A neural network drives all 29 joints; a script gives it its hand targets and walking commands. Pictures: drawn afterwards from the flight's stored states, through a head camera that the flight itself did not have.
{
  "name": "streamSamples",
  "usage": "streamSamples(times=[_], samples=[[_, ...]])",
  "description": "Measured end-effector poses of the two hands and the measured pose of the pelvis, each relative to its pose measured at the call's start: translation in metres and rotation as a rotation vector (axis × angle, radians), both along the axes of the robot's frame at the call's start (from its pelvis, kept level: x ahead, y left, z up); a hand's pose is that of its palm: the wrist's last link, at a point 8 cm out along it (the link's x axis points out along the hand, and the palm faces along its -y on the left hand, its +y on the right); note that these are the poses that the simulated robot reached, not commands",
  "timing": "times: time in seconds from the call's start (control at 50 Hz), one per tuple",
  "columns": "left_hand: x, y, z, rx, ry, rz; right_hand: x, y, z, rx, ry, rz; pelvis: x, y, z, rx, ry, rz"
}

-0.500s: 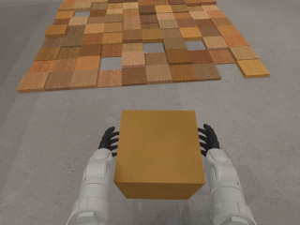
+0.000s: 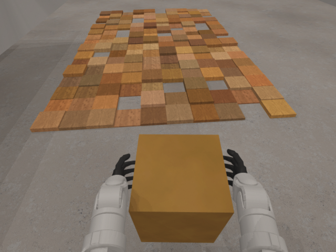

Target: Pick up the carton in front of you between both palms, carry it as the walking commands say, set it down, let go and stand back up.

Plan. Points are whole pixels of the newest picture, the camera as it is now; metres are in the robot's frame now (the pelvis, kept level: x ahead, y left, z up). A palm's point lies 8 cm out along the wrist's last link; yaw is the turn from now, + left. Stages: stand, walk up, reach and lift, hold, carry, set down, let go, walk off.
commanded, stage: reach and lift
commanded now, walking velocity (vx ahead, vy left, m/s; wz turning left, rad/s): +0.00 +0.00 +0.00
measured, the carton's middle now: (178, 191) +0.31 +0.00 -0.04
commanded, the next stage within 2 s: hold in 0.74 s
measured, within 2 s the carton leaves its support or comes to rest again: neither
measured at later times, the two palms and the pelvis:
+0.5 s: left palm (119, 179) +0.30 +0.15 +0.03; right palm (240, 173) +0.31 -0.15 +0.05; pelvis +0.01 +0.00 +0.01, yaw +0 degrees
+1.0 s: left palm (119, 178) +0.29 +0.14 +0.05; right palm (246, 175) +0.29 -0.16 +0.06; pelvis +0.01 +0.00 +0.01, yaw +0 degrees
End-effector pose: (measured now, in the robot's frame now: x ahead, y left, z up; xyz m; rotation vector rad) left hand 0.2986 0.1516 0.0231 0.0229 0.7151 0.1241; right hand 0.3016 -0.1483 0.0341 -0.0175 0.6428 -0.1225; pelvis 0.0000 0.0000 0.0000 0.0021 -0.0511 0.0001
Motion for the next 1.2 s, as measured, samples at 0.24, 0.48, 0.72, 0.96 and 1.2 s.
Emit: streamSamples(times=[0.24, 0.48, 0.72, 0.96, 1.2], samples=[[-0.002, -0.006, 0.002, -0.012, -0.015, -0.004, -0.001, -0.006, 0.009, -0.006, -0.013, -0.009, 0.006, 0.000, 0.004, 0.001, -0.007, -0.004], [0.000, -0.002, 0.010, -0.003, -0.019, 0.013, 0.005, -0.001, 0.014, -0.005, -0.016, 0.011, 0.010, -0.002, 0.005, 0.000, -0.032, -0.001], [-0.002, -0.003, 0.013, 0.005, -0.012, 0.007, 0.002, -0.003, 0.015, -0.003, -0.008, 0.008, 0.013, -0.001, 0.006, 0.002, -0.043, -0.002], [-0.006, -0.006, 0.027, 0.017, -0.036, -0.009, -0.006, -0.006, 0.028, -0.003, -0.031, -0.003, 0.014, 0.000, 0.008, 0.000, -0.067, -0.004], [-0.016, -0.008, 0.027, 0.016, -0.029, -0.008, -0.016, -0.008, 0.027, 0.001, -0.021, -0.005, 0.002, -0.002, 0.006, 0.001, -0.086, -0.005]])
